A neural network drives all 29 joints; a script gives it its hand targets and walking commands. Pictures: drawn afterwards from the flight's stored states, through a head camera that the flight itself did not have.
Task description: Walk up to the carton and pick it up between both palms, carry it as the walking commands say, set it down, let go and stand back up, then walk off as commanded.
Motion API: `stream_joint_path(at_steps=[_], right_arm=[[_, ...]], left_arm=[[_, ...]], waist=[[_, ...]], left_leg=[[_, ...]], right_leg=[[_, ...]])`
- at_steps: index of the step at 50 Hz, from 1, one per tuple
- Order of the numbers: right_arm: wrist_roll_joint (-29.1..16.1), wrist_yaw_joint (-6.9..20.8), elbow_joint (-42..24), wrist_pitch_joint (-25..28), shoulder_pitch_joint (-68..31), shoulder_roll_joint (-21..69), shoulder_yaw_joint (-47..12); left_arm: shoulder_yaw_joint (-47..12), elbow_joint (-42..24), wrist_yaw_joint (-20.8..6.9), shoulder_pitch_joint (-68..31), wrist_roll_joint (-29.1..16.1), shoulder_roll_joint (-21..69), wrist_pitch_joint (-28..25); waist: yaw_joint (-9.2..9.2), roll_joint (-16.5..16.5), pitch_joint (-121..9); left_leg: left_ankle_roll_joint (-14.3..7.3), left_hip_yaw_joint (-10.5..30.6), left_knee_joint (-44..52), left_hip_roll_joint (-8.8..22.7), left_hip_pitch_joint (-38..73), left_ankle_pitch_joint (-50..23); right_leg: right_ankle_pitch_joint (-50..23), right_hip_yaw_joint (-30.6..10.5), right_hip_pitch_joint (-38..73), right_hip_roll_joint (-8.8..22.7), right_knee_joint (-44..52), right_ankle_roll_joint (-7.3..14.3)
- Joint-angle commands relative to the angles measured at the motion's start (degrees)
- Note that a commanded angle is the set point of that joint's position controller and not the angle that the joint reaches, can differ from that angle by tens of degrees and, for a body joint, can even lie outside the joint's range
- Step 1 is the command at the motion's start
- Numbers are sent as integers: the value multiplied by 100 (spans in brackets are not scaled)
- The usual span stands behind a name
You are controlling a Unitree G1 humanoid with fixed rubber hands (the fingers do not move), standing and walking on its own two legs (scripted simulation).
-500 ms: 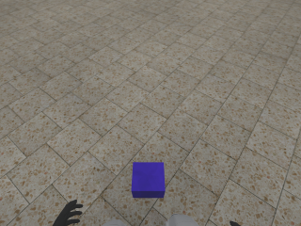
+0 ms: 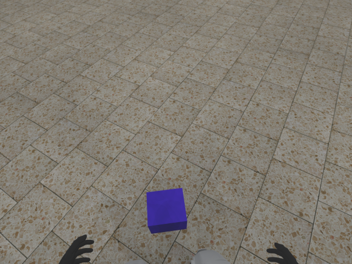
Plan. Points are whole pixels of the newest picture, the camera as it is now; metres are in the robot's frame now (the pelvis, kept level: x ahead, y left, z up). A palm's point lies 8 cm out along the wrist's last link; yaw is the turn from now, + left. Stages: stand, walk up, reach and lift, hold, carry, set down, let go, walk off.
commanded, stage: walk up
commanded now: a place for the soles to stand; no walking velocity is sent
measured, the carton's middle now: (166, 210) +0.42 +0.08 -0.68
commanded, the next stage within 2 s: reach and lift in 1.46 s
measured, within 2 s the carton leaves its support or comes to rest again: neither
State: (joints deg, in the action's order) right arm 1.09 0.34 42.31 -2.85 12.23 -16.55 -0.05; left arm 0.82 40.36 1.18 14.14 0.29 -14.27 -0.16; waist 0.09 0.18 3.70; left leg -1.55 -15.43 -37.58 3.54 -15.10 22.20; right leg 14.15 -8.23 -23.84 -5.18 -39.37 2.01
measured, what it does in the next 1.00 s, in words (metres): stands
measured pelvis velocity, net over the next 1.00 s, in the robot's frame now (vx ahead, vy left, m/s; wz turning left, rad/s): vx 0.00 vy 0.02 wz -0.06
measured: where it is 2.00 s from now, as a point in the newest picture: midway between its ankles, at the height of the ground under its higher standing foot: outside the picture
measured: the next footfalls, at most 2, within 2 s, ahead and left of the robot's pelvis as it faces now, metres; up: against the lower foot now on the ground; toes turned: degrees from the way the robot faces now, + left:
none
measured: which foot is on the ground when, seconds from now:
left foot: down 0.00-1.00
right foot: down 0.00-1.00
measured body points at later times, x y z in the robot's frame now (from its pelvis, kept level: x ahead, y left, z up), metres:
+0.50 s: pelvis +0.01 +0.01 +0.01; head +0.03 -0.01 +0.46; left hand +0.15 +0.26 -0.10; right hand +0.09 -0.27 -0.12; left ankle +0.00 +0.09 -0.72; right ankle +0.07 -0.09 -0.72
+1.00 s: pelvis +0.00 +0.02 +0.00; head +0.02 +0.01 +0.45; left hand +0.14 +0.27 -0.10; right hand +0.07 -0.26 -0.13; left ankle +0.00 +0.09 -0.72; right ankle +0.07 -0.09 -0.72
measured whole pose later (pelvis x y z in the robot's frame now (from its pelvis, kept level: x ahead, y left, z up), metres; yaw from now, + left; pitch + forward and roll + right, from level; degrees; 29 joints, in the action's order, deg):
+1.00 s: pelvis +0.00 +0.02 +0.00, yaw -4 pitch -1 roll +2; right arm 0.9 0.1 44.4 -2.7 14.1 -16.8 0.3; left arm 0.2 41.2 1.5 12.8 0.9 -14.7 -0.5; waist 0.4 -0.5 3.5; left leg -4.0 -14.5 -35.5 0.7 -13.8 20.7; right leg 12.8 -10.4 -23.3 -5.2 -38.2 0.4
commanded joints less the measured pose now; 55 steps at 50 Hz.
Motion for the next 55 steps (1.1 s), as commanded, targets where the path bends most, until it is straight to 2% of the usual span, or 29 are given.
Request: stream_joint_path(at_steps=[1,2,5,7,9,12,14,16,18,19,21,23,26,28,30,33,35,37,39,40,42,43,45,46,47,48,50,52,55], right_arm=[[-1,-21,-294,156,420,-447,133],[7,-35,-296,197,407,-501,146],[12,-60,-263,237,175,-730,185],[14,-58,-241,203,57,-757,179],[21,-48,-240,155,36,-718,168],[23,-42,-269,79,66,-629,149],[19,-33,-291,45,136,-557,136],[8,-18,-311,46,263,-489,131],[-15,-6,-286,13,364,-484,160],[-24,-7,-269,29,489,-468,166],[-24,-17,-232,80,543,-524,185],[-12,-24,-219,126,445,-604,203],[-37,-34,-174,136,291,-700,218],[-31,-32,-168,105,151,-750,216],[-14,-33,-174,59,73,-741,207],[8,-40,-184,-4,39,-718,192],[10,-36,-194,-35,80,-673,183],[1,-22,-209,-47,184,-602,174],[-5,-4,-210,-24,319,-574,177],[-6,-1,-200,-1,375,-580,184],[-11,-10,-177,60,423,-624,203],[-16,-19,-166,87,416,-658,212],[-23,-43,-136,113,322,-753,233],[-24,-48,-126,108,224,-800,238],[-18,-47,-124,98,135,-810,233],[-13,-46,-120,83,90,-791,223],[-7,-43,-111,56,119,-739,185],[4,-49,-107,15,118,-739,180],[-3,-37,-115,-24,202,-696,174]], left_arm=[[231,-399,16,-168,-33,-799,-25],[200,-392,-8,-175,-36,-694,-27],[148,-332,-55,-46,28,-453,-84],[142,-322,-64,35,58,-451,-111],[150,-331,-62,10,64,-508,-132],[177,-348,-33,-16,44,-647,-118],[200,-367,-8,-12,26,-762,-95],[222,-364,15,5,6,-866,-77],[216,-366,77,-7,7,-940,-80],[199,-362,84,-84,-1,-908,-74],[151,-352,68,-159,-6,-797,-63],[105,-346,37,-165,0,-669,-82],[70,-308,16,-157,29,-558,-125],[64,-328,27,-133,48,-499,-127],[78,-352,35,-128,62,-517,-122],[103,-365,40,-125,74,-620,-115],[117,-368,46,-131,74,-700,-114],[138,-373,52,-152,65,-810,-106],[142,-357,58,-163,42,-886,-91],[133,-337,62,-180,30,-878,-82],[101,-301,55,-217,19,-793,-81],[83,-287,46,-225,20,-734,-89],[54,-257,31,-202,31,-592,-103],[48,-258,33,-170,43,-542,-106],[48,-268,39,-134,51,-508,-108],[50,-277,42,-121,61,-490,-112],[59,-308,36,-199,84,-541,-124],[67,-278,28,-129,82,-603,-124],[78,-257,44,-128,73,-725,-119]], waist=[[126,-560,-423],[117,-380,-398],[-15,168,-304],[-65,199,-248],[-44,177,-279],[-13,-84,-317],[-3,-352,-329],[17,-581,-378],[41,-638,-425],[95,-640,-511],[120,-521,-548],[65,-289,-492],[10,55,-520],[-16,135,-471],[-12,167,-402],[4,58,-308],[27,-166,-300],[65,-468,-332],[95,-608,-374],[106,-590,-378],[114,-451,-386],[107,-336,-393],[69,13,-410],[30,95,-382],[-4,114,-339],[-13,128,-309],[34,118,-238],[13,40,-211],[42,-243,-243]], left_leg=[[-201,1120,727,314,625,320],[-267,1242,970,498,688,243],[-552,1448,1696,1273,373,-12],[-632,1251,1635,1375,231,-377],[-495,952,1418,1167,246,-275],[-317,766,1025,794,349,98],[-227,745,722,499,465,334],[-153,897,493,238,620,448],[-102,1056,344,123,546,324],[-114,1137,436,120,569,241],[-185,1282,687,213,678,69],[-278,1366,960,464,802,-218],[-480,1356,1367,915,628,-775],[-648,1309,1418,1117,361,-937],[-646,1199,1371,1096,180,-636],[-511,1069,1168,890,113,-153],[-402,1003,917,657,233,83],[-302,1011,653,372,433,284],[-259,1160,581,198,667,284],[-270,1214,646,206,759,231],[-325,1310,889,365,868,75],[-367,1351,1050,506,879,-21],[-551,1444,1483,958,668,-269],[-685,1481,1604,1170,460,-494],[-762,1439,1610,1266,300,-626],[-766,1357,1580,1263,186,-590],[-643,1235,1476,1136,-83,-237],[-503,1052,1276,918,56,19],[-371,972,968,617,305,199]], right_leg=[[384,-1761,-449,878,1485,440],[312,-1498,-511,750,1323,330],[-493,-287,-65,264,367,78],[-696,-105,150,316,234,67],[-1060,-217,251,393,304,96],[-1165,-637,156,492,553,174],[-734,-1206,-55,664,971,263],[-142,-1925,-287,851,1455,382],[-264,-2320,-237,1052,1659,427],[-317,-2276,-163,1047,1647,428],[-183,-1993,-236,912,1571,290],[-431,-1516,-359,735,1317,139],[-1121,-581,-67,407,484,29],[-1015,-250,100,313,147,1],[-959,-221,163,351,89,15],[-1033,-471,107,469,231,66],[-927,-847,-59,596,519,125],[-513,-1436,-309,775,984,206],[-18,-1928,-522,881,1400,274],[93,-1951,-582,868,1469,266],[21,-1671,-624,752,1353,188],[-146,-1408,-602,664,1175,136],[-635,-589,-328,369,440,20],[-640,-268,-153,281,136,-17],[-554,-114,-39,280,25,-27],[-529,-69,48,306,3,-18],[-669,-167,243,424,96,27],[-915,-390,137,528,257,62],[-800,-869,-105,674,618,132]])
